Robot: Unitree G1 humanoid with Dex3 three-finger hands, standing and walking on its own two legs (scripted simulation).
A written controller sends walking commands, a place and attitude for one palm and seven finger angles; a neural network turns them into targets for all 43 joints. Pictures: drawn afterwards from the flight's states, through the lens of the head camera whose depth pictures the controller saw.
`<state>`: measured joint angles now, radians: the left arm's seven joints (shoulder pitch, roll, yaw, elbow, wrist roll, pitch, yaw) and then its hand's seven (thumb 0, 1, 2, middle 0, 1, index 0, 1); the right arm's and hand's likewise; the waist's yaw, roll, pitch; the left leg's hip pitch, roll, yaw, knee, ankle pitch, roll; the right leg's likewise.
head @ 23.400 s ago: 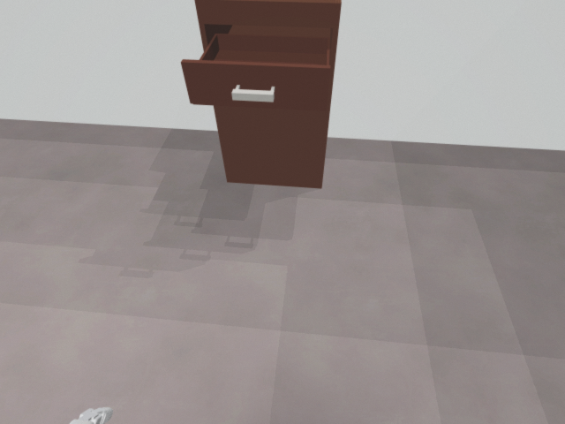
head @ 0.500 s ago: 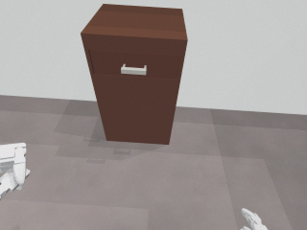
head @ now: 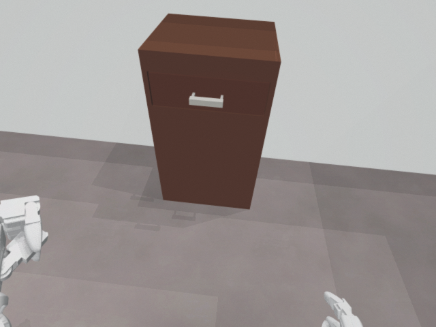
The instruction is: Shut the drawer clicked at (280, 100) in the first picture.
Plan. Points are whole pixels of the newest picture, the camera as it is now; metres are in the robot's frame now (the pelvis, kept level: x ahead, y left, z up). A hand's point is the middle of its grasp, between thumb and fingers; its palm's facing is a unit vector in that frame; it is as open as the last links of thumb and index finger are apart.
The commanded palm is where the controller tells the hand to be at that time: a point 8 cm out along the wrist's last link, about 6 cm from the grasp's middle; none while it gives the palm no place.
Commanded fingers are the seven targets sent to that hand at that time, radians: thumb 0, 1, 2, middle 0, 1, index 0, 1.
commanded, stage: stop stepping back and stand still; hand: left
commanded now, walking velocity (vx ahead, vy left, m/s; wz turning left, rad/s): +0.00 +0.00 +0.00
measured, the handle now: (206, 98) +0.91 +0.09 -0.05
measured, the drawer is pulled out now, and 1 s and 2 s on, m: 0.00 0.00 0.00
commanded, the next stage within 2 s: let the arm hang, fingers relaxed in 0.50 s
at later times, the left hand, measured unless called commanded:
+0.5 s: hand (68, 208) +0.23 +0.23 +0.17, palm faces +0.29 -0.83 -0.47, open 3.3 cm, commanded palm +0.17 +0.28 +0.19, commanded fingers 0.00 0.90 0.90 -1.40 -1.60 -1.40 -1.60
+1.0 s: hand out of the picture +0.01 +0.20 -0.17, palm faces +0.06 -0.98 -0.20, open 3.6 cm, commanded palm none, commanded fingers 0.00 0.90 0.90 -0.56 -0.69 -0.56 -0.69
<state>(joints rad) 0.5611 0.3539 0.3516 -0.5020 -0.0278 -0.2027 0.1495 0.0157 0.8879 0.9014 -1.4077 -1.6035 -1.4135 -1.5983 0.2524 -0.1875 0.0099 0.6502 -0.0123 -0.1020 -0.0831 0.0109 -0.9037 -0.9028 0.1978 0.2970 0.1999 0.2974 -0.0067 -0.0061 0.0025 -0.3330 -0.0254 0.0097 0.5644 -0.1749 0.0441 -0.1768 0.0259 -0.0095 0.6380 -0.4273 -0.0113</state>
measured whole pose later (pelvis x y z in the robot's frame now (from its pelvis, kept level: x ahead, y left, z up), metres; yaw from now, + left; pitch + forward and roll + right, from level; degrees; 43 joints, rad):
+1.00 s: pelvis +0.01 +0.00 +0.01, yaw +2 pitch -1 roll -1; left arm 0.29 0.22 0.03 1.03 0.01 0.02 0.03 0.02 0.90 0.90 -0.91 -1.10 -0.91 -1.13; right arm 0.25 -0.22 0.00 1.04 -0.03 0.03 -0.02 0.01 -0.91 -0.90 0.20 0.30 0.20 0.30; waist 0.00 -0.03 0.08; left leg -0.31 -0.03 -0.03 0.48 -0.14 0.04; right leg -0.12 0.04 -0.05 0.43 -0.29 -0.03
